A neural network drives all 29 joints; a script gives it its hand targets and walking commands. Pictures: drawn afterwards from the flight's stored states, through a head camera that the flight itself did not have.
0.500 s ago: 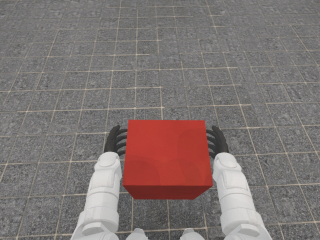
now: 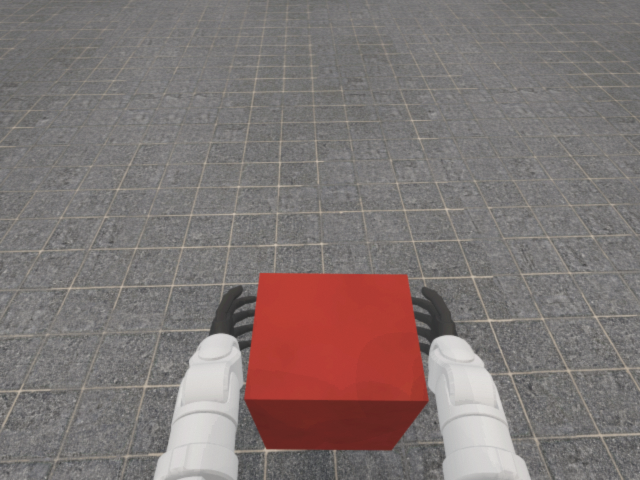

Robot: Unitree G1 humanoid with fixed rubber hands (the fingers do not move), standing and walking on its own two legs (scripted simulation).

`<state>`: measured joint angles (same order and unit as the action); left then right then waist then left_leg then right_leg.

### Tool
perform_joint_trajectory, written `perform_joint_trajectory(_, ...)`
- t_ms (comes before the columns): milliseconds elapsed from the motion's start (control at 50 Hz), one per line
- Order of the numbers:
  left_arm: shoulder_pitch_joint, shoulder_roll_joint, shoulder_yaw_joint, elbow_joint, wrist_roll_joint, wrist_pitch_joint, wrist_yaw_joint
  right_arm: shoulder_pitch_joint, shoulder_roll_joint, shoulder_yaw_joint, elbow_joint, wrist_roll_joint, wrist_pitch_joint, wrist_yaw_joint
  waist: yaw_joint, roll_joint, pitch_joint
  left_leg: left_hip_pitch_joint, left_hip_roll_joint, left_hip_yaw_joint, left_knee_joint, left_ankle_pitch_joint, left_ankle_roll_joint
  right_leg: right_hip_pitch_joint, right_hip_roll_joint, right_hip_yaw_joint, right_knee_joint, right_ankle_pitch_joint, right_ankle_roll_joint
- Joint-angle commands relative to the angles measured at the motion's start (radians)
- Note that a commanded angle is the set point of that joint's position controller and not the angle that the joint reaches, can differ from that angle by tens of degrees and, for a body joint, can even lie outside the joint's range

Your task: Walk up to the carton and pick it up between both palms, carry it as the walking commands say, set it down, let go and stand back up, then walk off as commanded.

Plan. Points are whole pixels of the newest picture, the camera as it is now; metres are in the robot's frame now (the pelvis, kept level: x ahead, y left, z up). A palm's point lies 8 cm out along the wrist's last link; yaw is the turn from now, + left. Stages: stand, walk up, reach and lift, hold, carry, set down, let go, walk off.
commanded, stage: reach and lift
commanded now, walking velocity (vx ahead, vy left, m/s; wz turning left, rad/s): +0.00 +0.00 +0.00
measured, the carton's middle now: (331, 369) +0.31 -0.01 -0.07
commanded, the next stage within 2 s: hold in 1.48 s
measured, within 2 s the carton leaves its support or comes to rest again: neither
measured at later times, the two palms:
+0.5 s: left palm (215, 329) +0.30 +0.14 +0.06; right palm (458, 331) +0.29 -0.15 +0.06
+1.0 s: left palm (209, 332) +0.30 +0.14 +0.06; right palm (451, 328) +0.30 -0.15 +0.06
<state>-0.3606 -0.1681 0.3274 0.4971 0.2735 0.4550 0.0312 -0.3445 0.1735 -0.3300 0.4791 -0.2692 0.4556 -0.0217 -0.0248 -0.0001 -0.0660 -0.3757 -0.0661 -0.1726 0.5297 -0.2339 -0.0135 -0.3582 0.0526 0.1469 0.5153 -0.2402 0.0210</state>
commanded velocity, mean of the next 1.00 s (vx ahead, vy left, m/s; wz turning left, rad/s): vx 0.00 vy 0.00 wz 0.00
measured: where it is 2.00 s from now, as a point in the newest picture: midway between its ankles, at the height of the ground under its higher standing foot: outside the picture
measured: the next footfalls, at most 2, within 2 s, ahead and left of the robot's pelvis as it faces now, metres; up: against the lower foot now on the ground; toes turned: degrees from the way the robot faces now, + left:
none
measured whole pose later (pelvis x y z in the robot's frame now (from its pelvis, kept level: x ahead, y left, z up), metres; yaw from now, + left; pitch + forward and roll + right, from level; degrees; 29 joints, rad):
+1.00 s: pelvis +0.00 +0.00 +0.01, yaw -1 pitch -7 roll +0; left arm -0.33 -0.17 0.27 0.31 0.29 0.74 0.01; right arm -0.34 0.17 -0.26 0.32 -0.28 0.75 -0.01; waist 0.00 0.00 0.00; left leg -0.07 -0.05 -0.15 0.40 -0.20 -0.01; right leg -0.06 0.04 0.14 0.40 -0.21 0.01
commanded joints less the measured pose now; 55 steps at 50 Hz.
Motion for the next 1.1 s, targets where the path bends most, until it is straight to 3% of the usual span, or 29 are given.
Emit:
perform_joint_trajectory(0, -0.511, -0.993, -0.565, 0.024, -0.176, 0.01, -0.25, -0.521, 0.971, 0.573, 0.022, 0.172, 0.011, 0.239, -0.005, 0.008, -0.335, 0.182, -0.042, 0.094, -0.088, 0.194, -0.008, 0.208, 0.047, -0.089, -0.07, 0.236, -0.006)
perform_joint_trajectory(380, -0.552, -0.99, -0.635, -0.108, -0.257, 0.2, -0.267, -0.552, 0.985, 0.629, -0.117, 0.248, 0.204, 0.248, 0.004, 0.003, -0.187, 0.327, -0.022, 0.095, -0.184, 0.125, 0.0, 0.297, 0.032, -0.091, -0.171, 0.153, -0.004)
perform_joint_trajectory(500, -0.554, -0.972, -0.606, -0.116, -0.251, 0.24, -0.273, -0.559, 0.968, 0.612, -0.131, 0.25, 0.247, 0.248, 0.005, -0.004, -0.137, 0.337, -0.023, 0.095, -0.201, 0.104, 0.003, 0.309, 0.029, -0.09, -0.193, 0.133, -0.001)
perform_joint_trajectory(700, -0.557, -0.972, -0.598, -0.152, -0.252, 0.256, -0.269, -0.573, 0.963, 0.618, -0.142, 0.251, 0.262, 0.253, 0.025, 0.005, -0.143, 0.34, -0.025, 0.102, -0.194, 0.118, -0.005, 0.319, 0.033, -0.082, -0.186, 0.134, -0.008)
perform_joint_trajectory(1080, -0.511, -0.949, -0.634, -0.215, -0.261, 0.269, -0.265, -0.513, 0.95, 0.638, -0.193, 0.256, 0.263, 0.25, 0.022, 0.003, -0.17, 0.356, -0.028, 0.098, -0.193, 0.183, -0.008, 0.336, 0.038, -0.079, -0.178, 0.201, -0.005)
